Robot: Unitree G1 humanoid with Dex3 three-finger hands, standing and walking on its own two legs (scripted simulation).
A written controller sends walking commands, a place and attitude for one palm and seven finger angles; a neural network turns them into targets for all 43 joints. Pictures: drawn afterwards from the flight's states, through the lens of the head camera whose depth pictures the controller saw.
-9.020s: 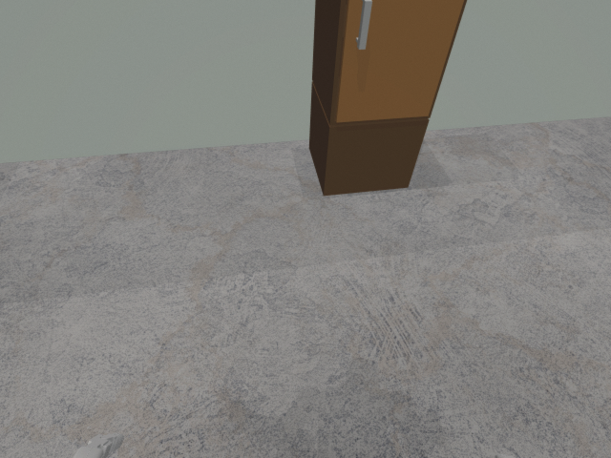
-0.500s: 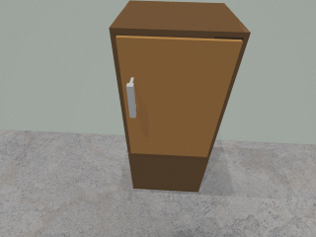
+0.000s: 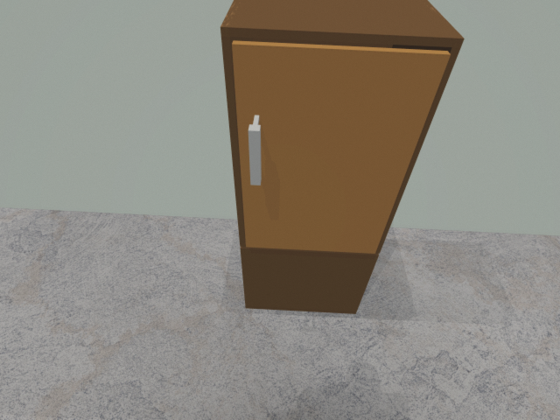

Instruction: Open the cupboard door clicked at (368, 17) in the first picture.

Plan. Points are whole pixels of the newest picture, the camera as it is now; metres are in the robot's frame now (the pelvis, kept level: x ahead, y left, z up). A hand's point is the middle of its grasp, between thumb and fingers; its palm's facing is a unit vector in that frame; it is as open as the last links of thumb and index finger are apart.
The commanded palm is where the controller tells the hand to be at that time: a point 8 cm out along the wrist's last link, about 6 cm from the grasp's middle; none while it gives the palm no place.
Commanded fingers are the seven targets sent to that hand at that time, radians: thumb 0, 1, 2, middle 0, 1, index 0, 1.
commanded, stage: come to a stop and stand still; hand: left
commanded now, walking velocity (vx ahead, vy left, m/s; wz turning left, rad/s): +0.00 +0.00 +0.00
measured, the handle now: (256, 150) +0.64 +0.09 +0.04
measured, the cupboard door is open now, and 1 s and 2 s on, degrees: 0 0 0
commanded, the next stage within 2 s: look again from close up in 0.86 s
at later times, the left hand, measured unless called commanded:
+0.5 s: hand out of the picture -0.08 +0.14 -0.18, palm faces +0.08 -0.99 -0.12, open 7.4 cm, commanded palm none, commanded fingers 0.00 0.90 0.90 -0.20 -0.30 -0.20 -0.30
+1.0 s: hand out of the picture -0.09 +0.18 -0.17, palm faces +0.02 -0.98 -0.21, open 7.3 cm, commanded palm none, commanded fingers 0.00 0.90 0.90 -0.20 -0.30 -0.20 -0.30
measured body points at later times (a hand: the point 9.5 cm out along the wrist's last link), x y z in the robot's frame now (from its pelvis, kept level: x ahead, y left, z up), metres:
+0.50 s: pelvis -0.04 -0.01 +0.00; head -0.06 +0.01 +0.45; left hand -0.08 +0.20 -0.16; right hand -0.03 -0.23 -0.15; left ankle +0.07 +0.05 -0.73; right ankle +0.01 -0.13 -0.73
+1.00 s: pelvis -0.07 +0.00 +0.01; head -0.07 +0.01 +0.46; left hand -0.09 +0.24 -0.15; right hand -0.10 -0.21 -0.15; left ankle +0.01 +0.06 -0.73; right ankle -0.16 -0.11 -0.74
